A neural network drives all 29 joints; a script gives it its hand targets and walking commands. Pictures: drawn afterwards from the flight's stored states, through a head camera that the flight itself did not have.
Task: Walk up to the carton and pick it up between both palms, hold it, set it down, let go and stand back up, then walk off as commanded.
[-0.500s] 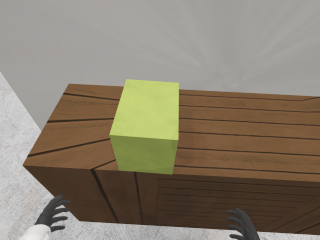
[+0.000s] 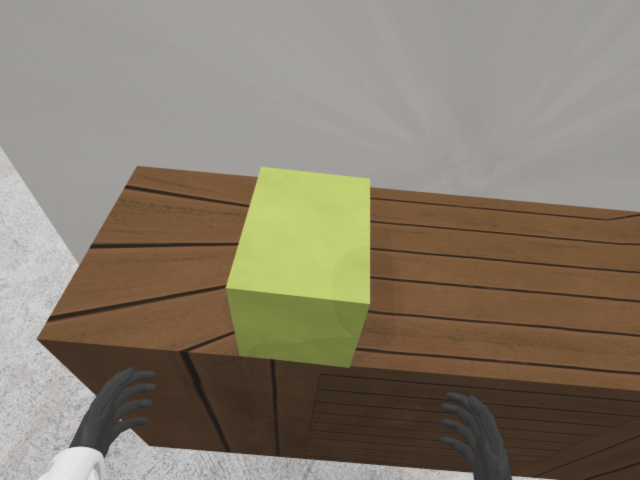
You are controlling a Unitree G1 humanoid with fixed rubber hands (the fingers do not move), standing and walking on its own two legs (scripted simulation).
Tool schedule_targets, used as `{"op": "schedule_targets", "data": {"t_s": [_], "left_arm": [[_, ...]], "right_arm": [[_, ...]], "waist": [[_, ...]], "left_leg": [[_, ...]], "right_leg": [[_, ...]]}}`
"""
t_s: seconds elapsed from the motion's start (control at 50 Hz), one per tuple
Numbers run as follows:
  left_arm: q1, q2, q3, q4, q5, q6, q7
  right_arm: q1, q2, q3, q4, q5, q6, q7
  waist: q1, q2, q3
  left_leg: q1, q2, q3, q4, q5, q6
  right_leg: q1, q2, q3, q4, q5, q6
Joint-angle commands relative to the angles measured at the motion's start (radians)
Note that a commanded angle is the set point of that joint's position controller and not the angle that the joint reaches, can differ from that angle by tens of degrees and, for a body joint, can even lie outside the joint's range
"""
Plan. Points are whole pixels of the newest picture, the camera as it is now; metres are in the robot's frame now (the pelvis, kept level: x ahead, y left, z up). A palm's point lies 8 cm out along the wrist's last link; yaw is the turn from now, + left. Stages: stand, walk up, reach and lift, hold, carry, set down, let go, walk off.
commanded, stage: reach and lift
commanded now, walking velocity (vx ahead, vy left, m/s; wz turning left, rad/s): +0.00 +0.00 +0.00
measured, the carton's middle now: (305, 266) +0.42 +0.06 -0.02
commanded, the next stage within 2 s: none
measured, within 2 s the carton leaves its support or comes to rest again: neither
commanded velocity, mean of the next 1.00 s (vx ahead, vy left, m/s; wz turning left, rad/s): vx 0.00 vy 0.00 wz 0.00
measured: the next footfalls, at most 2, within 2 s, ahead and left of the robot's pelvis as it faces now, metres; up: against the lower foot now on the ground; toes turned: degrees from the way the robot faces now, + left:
none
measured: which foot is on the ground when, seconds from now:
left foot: down 0.00-1.00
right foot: down 0.00-1.00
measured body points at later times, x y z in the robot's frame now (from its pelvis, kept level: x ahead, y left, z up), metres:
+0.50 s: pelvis +0.00 +0.03 +0.00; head -0.01 +0.05 +0.45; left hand +0.17 +0.25 +0.00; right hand +0.18 -0.14 +0.02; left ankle -0.03 +0.12 -0.75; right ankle +0.00 -0.12 -0.75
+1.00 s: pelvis -0.01 +0.00 +0.00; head -0.03 +0.01 +0.45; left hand +0.26 +0.24 +0.06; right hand +0.25 -0.15 +0.05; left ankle -0.03 +0.12 -0.75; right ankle +0.00 -0.12 -0.75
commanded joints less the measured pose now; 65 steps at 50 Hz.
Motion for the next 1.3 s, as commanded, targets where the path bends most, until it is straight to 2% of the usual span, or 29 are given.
{"op": "schedule_targets", "data": {"t_s": [0.0,0.06,0.08,0.16,0.2,0.22,0.26,0.3,0.32,0.4,0.44,0.48,0.54,0.58,0.6,0.66,0.68,0.7,0.72,0.82,0.9,0.94,1.0,1.04,1.1,1.16,1.2,1.26,1.28], "left_arm": [[0.015,0.097,0.026,-0.229,-0.020,-0.087,0.011],[0.056,0.088,0.001,-0.233,-0.019,-0.127,0.004],[0.053,0.091,0.016,-0.225,-0.029,-0.135,0.002],[0.077,0.048,-0.046,-0.294,-0.023,-0.175,0.023],[0.109,0.038,-0.048,-0.304,-0.024,-0.175,0.036],[0.138,0.042,-0.043,-0.300,-0.035,-0.182,0.034],[0.083,0.047,-0.061,-0.318,-0.041,-0.203,0.033],[0.086,0.014,-0.095,-0.375,-0.048,-0.218,0.056],[0.116,0.014,-0.089,-0.390,-0.045,-0.220,0.063],[0.075,0.021,-0.074,-0.320,-0.056,-0.225,0.040],[0.045,0.026,-0.088,-0.342,-0.042,-0.226,0.042],[-0.026,0.029,-0.106,-0.333,-0.062,-0.215,0.044],[-0.051,0.038,-0.110,-0.390,-0.076,-0.190,0.059],[-0.092,0.033,-0.091,-0.390,-0.057,-0.154,0.068],[-0.085,0.036,-0.094,-0.352,-0.092,-0.124,0.060],[-0.222,0.072,-0.059,-0.349,-0.093,-0.077,0.057],[-0.190,0.064,-0.048,-0.386,-0.095,-0.070,0.057],[-0.225,0.054,-0.064,-0.382,-0.113,-0.046,0.050],[-0.301,0.068,-0.041,-0.366,-0.108,-0.037,0.045],[-0.366,0.061,0.008,-0.347,-0.106,0.043,0.016],[-0.496,0.063,0.048,-0.243,-0.077,0.099,-0.014],[-0.508,0.046,0.076,-0.202,-0.067,0.120,-0.032],[-0.578,0.065,0.067,-0.317,-0.072,0.138,-0.015],[-0.578,0.074,0.107,-0.268,-0.060,0.149,-0.022],[-0.676,0.054,0.097,-0.202,-0.049,0.186,-0.034],[-0.746,0.068,0.095,-0.284,-0.039,0.204,-0.017],[-0.788,0.059,0.103,-0.249,-0.046,0.224,-0.014],[-0.835,0.045,0.095,-0.300,-0.030,0.245,-0.001],[-0.793,0.037,0.099,-0.248,-0.032,0.264,-0.005]], "right_arm": [[0.032,-0.046,-0.010,-0.204,0.023,-0.097,0.001],[0.042,-0.060,-0.022,-0.220,0.021,-0.128,0.011],[0.052,-0.057,-0.013,-0.203,0.019,-0.125,0.006],[0.032,-0.059,-0.037,-0.230,0.041,-0.144,0.014],[0.069,-0.063,-0.038,-0.233,0.032,-0.138,0.012],[0.069,-0.081,-0.045,-0.257,0.023,-0.136,0.013],[0.045,-0.046,-0.014,-0.314,0.034,-0.136,0.011],[0.042,-0.061,-0.048,-0.315,0.043,-0.147,0.022],[0.066,-0.053,-0.039,-0.331,0.042,-0.142,0.023],[0.074,-0.015,-0.003,-0.335,0.032,-0.121,-0.006],[0.047,0.007,-0.007,-0.358,0.037,-0.110,-0.011],[-0.009,-0.016,-0.042,-0.366,0.032,-0.081,-0.016],[-0.064,0.006,-0.007,-0.424,0.033,-0.045,-0.029],[-0.078,0.003,-0.018,-0.379,0.037,-0.005,-0.033],[-0.096,0.024,-0.008,-0.405,0.034,0.022,-0.040],[-0.190,0.007,-0.027,-0.425,0.012,0.089,-0.051],[-0.160,0.029,-0.004,-0.463,0.013,0.103,-0.062],[-0.177,0.038,-0.012,-0.463,0.018,0.122,-0.066],[-0.245,0.026,-0.044,-0.421,0.020,0.146,-0.072],[-0.345,0.052,0.001,-0.475,0.051,0.200,-0.102],[-0.416,0.034,0.006,-0.410,0.047,0.236,-0.131],[-0.448,0.040,0.027,-0.414,0.047,0.247,-0.145],[-0.495,0.028,-0.017,-0.429,0.070,0.243,-0.144],[-0.511,0.031,0.027,-0.391,0.090,0.246,-0.149],[-0.605,0.024,0.036,-0.365,0.088,0.257,-0.165],[-0.656,0.011,-0.001,-0.353,0.110,0.266,-0.159],[-0.706,-0.009,-0.011,-0.345,0.103,0.276,-0.165],[-0.760,-0.032,-0.025,-0.322,0.107,0.270,-0.163],[-0.743,-0.038,-0.033,-0.297,0.107,0.267,-0.168]], "waist": [[0.011,0.140,-0.127],[-0.009,0.136,-0.081],[-0.001,0.101,-0.083],[0.000,0.192,-0.029],[0.003,0.178,-0.034],[0.005,0.133,-0.021],[0.019,0.144,-0.007],[0.006,0.161,-0.021],[0.023,0.175,0.013],[0.016,0.108,-0.034],[0.017,0.136,-0.003],[-0.001,0.160,0.009],[0.029,0.181,-0.039],[0.037,0.221,0.010],[0.026,0.158,0.039],[0.023,0.142,-0.012],[0.032,0.120,-0.026],[0.011,0.113,-0.041],[-0.002,0.118,-0.033],[0.017,0.095,-0.102],[-0.007,0.088,-0.101],[0.015,0.038,-0.090],[-0.015,0.103,-0.168],[0.015,0.090,-0.165],[-0.002,0.059,-0.176],[-0.016,0.132,-0.240],[-0.021,0.111,-0.214],[-0.022,0.146,-0.328],[-0.031,0.114,-0.262]], "left_leg": [[-0.062,-0.035,0.038,-0.024,0.412,-0.031],[-0.041,-0.025,0.015,-0.027,0.447,-0.054],[-0.022,-0.029,0.022,-0.026,0.452,-0.050],[-0.050,-0.006,-0.014,-0.063,0.466,-0.071],[-0.053,-0.004,-0.013,-0.059,0.508,-0.068],[-0.016,0.000,-0.016,-0.055,0.545,-0.068],[-0.030,-0.008,-0.012,-0.047,0.491,-0.066],[-0.034,0.006,-0.032,-0.054,0.500,-0.067],[-0.033,0.000,-0.021,-0.060,0.554,-0.077],[-0.043,-0.022,-0.001,-0.039,0.431,-0.043],[-0.045,-0.012,-0.016,-0.052,0.391,-0.041],[-0.176,0.023,-0.042,-0.116,0.158,-0.023],[-0.192,0.019,-0.027,-0.104,0.184,-0.024],[-0.205,0.025,-0.023,-0.127,0.171,-0.032],[-0.175,0.014,-0.005,-0.114,0.172,-0.035],[-0.265,0.024,-0.003,-0.148,-0.002,-0.009],[-0.199,0.006,0.013,-0.127,0.058,-0.007],[-0.176,0.003,0.017,-0.105,0.099,-0.021],[-0.196,0.014,0.008,-0.115,0.032,-0.017],[-0.159,-0.001,0.026,-0.083,0.106,-0.006],[-0.146,-0.006,0.040,-0.078,0.110,-0.006],[-0.163,-0.004,0.038,-0.085,0.104,0.013],[-0.145,-0.010,0.035,-0.070,0.170,-0.001],[-0.127,-0.015,0.044,-0.058,0.212,0.005],[-0.140,-0.016,0.045,-0.046,0.190,0.008],[-0.134,-0.014,0.044,-0.053,0.225,-0.005],[-0.119,-0.018,0.054,-0.041,0.257,-0.004],[-0.101,-0.014,0.045,-0.023,0.343,-0.016],[-0.097,-0.016,0.044,-0.025,0.364,-0.018]], "right_leg": [[0.109,0.000,0.044,-0.039,0.213,-0.008],[0.104,0.021,0.034,-0.049,0.179,-0.026],[0.089,0.021,0.031,-0.054,0.180,-0.023],[0.133,0.044,0.033,-0.049,0.147,-0.042],[0.127,0.038,0.038,-0.052,0.158,-0.045],[0.124,0.043,0.039,-0.059,0.178,-0.048],[0.112,0.035,0.049,-0.063,0.145,-0.049],[0.110,0.046,0.046,-0.045,0.156,-0.060],[0.103,0.051,0.044,-0.051,0.157,-0.059],[0.114,0.019,0.060,-0.061,0.134,-0.052],[0.105,0.015,0.072,-0.063,0.112,-0.058],[0.161,0.026,0.058,-0.030,0.034,-0.054],[0.176,0.023,0.076,-0.013,0.056,-0.056],[0.183,0.023,0.079,-0.018,0.049,-0.057],[0.145,0.014,0.089,-0.041,0.034,-0.057],[0.182,0.011,0.083,-0.022,-0.027,-0.041],[0.152,-0.007,0.087,-0.033,-0.005,-0.038],[0.143,-0.009,0.089,-0.034,0.014,-0.043],[0.147,-0.013,0.089,-0.034,-0.021,-0.037],[0.141,-0.039,0.101,-0.027,0.046,-0.015],[0.163,-0.045,0.085,-0.030,0.073,0.008],[0.156,-0.041,0.085,-0.030,0.068,0.018],[0.188,-0.035,0.081,-0.013,0.168,0.011],[0.174,-0.044,0.084,-0.015,0.209,0.031],[0.162,-0.032,0.070,-0.008,0.211,0.035],[0.192,-0.011,0.057,0.003,0.208,0.015],[0.159,-0.009,0.058,-0.004,0.242,0.024],[0.211,0.015,0.044,0.016,0.285,0.014],[0.197,0.015,0.037,0.001,0.306,0.021]]}}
